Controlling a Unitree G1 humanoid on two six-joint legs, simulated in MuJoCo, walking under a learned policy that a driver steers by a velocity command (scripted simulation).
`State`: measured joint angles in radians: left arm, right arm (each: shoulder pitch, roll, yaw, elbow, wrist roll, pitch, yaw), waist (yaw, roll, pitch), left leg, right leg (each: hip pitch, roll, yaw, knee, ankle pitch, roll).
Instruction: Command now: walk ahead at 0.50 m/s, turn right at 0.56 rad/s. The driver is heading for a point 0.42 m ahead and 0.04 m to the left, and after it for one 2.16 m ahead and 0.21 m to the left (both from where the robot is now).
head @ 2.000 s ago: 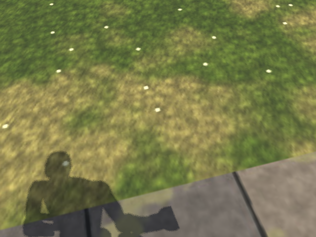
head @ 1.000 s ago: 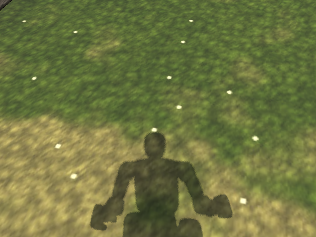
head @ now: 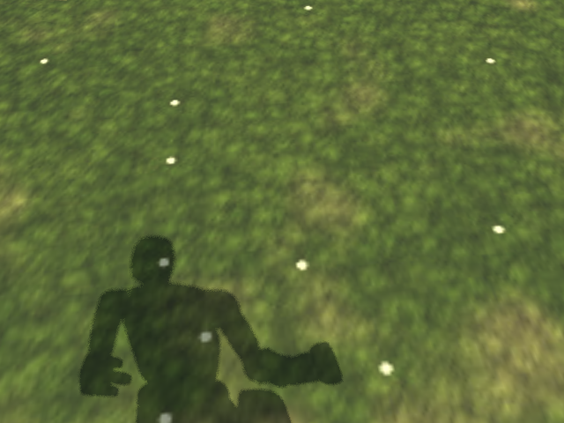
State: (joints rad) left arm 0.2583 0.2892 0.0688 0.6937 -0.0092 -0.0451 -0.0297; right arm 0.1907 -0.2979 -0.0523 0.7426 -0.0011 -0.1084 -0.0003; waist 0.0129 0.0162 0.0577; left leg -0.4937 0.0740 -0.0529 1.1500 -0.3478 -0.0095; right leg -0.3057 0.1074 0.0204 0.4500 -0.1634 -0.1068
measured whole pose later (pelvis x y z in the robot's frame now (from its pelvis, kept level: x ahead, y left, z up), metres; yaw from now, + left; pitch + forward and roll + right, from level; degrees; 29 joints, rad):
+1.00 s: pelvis +0.35 +0.02 +0.01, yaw +10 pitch +2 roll +0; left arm 0.13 0.25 0.06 0.69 0.02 0.00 0.03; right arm 0.19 -0.35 -0.09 0.72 0.02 0.06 -0.03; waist 0.00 0.04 0.05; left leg -0.51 -0.02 -0.06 1.07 -0.44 -0.10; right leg -0.27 -0.02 -0.03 0.43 -0.19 -0.01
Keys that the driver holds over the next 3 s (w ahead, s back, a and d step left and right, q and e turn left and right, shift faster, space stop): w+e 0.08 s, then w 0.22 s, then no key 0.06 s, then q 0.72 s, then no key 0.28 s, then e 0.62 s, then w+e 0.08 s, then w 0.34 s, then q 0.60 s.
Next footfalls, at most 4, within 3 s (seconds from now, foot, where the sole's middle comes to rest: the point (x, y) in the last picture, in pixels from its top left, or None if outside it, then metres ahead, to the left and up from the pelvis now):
0.32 left None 0.37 0.13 -0.77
0.80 right None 0.43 -0.09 -0.77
1.20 left None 0.36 0.17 -0.77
1.60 right None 0.39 -0.05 -0.77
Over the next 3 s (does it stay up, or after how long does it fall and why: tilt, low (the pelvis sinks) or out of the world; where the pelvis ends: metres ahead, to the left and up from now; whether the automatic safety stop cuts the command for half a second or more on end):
stays up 0.52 0.01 -0.01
